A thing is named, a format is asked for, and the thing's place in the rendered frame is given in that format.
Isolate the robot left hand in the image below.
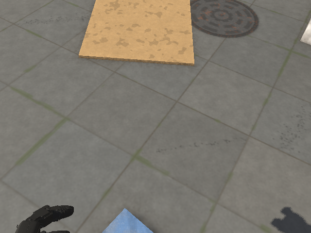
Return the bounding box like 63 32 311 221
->
15 205 74 233

